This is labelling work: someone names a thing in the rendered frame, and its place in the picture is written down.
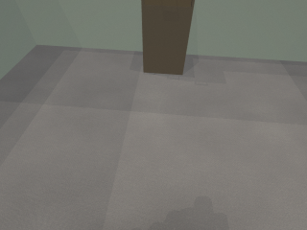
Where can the cabinet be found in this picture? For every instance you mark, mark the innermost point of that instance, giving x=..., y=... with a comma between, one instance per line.
x=165, y=35

